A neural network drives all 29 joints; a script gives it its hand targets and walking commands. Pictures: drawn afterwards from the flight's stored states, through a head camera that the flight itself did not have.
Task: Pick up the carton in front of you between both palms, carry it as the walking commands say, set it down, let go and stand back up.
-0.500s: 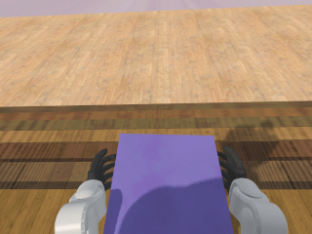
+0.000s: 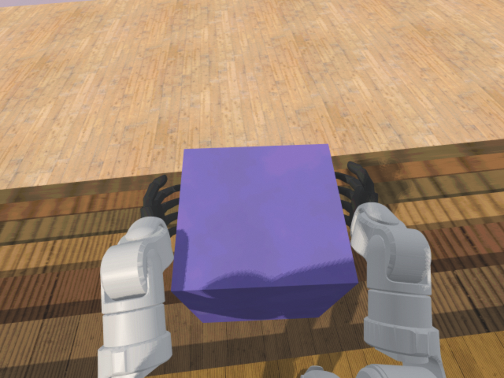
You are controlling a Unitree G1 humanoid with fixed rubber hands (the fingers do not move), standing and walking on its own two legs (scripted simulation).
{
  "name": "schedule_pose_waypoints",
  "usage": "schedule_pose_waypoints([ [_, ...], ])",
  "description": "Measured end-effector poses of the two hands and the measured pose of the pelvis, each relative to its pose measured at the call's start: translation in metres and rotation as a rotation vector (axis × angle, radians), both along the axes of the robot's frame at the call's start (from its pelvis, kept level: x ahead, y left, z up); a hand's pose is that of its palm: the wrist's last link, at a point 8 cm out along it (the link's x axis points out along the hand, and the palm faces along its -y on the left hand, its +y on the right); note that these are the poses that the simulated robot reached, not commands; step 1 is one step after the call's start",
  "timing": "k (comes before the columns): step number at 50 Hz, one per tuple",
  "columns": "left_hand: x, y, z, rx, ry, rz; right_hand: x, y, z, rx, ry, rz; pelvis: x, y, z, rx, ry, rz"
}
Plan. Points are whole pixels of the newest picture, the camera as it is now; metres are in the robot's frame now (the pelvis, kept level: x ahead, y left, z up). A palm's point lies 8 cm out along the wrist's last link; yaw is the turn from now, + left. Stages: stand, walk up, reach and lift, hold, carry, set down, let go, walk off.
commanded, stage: carry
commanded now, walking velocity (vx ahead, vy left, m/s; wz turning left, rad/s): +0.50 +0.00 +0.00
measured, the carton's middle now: (258, 242) +0.33 -0.01 +0.04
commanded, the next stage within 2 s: none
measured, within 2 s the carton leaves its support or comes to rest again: neither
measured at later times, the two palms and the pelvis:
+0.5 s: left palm (169, 128) +0.61 +0.17 +0.06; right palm (307, 114) +0.62 -0.13 +0.07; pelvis +0.29 +0.01 -0.06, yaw -1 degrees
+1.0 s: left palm (176, 118) +0.88 +0.22 -0.10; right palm (270, 105) +0.91 -0.08 -0.10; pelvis +0.58 +0.04 -0.18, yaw -1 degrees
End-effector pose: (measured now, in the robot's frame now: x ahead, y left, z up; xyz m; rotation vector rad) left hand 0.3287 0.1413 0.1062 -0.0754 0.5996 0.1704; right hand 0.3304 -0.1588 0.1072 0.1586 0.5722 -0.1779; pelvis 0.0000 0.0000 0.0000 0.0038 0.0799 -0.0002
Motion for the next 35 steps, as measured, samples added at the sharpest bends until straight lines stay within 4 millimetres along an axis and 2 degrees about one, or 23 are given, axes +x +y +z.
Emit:
schedule_pose_waypoints([
  [5, 0.065, -0.004, -0.003, 0.01, -0.028, 0.044, 0.077, -0.004, -0.007, -0.017, -0.03, 0.058, 0.064, -0.015, -0.016, 0.001, -0.005, 0.013],
  [9, 0.094, 0.0, -0.018, 0.009, 0.054, 0.083, 0.118, 0.001, -0.021, 0.012, 0.052, 0.073, 0.104, -0.023, -0.008, 0.003, 0.001, 0.009],
  [12, 0.119, 0.005, -0.021, -0.018, 0.063, 0.108, 0.143, 0.006, -0.024, 0.038, 0.062, 0.062, 0.135, -0.025, -0.002, 0.011, 0.008, 0.013],
  [17, 0.176, 0.008, -0.017, -0.03, 0.013, 0.093, 0.195, 0.009, -0.018, 0.015, 0.01, 0.055, 0.19, -0.02, -0.005, 0.012, 0.013, 0.018],
  [22, 0.242, 0.016, -0.023, -0.033, -0.044, 0.055, 0.253, 0.016, -0.019, -0.029, -0.05, 0.043, 0.25, -0.004, -0.029, -0.006, 0.004, 0.008],
  [25, 0.281, 0.027, -0.042, -0.022, -0.062, 0.041, 0.29, 0.027, -0.036, -0.041, -0.068, 0.04, 0.29, 0.01, -0.055, -0.014, -0.015, -0.01],
  [28, 0.32, 0.035, -0.075, -0.016, -0.015, 0.012, 0.323, 0.035, -0.068, -0.033, -0.02, 0.013, 0.332, 0.022, -0.078, 0.017, -0.048, -0.028],
  [32, 0.366, 0.023, -0.11, -0.011, 0.078, -0.051, 0.347, 0.023, -0.111, 0.004, 0.077, -0.07, 0.371, 0.036, -0.086, 0.042, -0.058, -0.008],
  [35, 0.4, 0.011, -0.126, -0.038, 0.098, -0.066, 0.367, 0.013, -0.131, 0.029, 0.096, -0.113, 0.403, 0.042, -0.092, 0.042, -0.049, -0.004],
])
